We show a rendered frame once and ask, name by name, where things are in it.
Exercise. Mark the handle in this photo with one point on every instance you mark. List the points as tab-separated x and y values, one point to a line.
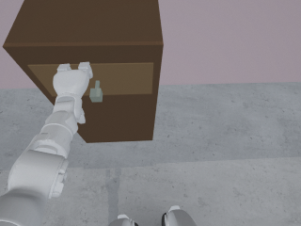
96	94

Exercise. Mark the left robot shin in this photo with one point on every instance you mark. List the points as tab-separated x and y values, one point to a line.
122	216

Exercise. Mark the left robot upper arm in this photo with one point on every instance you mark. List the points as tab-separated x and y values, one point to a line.
39	177

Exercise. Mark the cabinet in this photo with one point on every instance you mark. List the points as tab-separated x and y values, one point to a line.
49	32

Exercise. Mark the left robot hand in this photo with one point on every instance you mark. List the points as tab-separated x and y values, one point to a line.
71	81

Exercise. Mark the robot right thigh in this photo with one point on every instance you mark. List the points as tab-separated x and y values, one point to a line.
179	217

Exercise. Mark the drawer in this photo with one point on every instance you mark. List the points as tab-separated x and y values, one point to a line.
115	78

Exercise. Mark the robot left forearm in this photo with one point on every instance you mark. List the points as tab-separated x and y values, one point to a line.
57	133

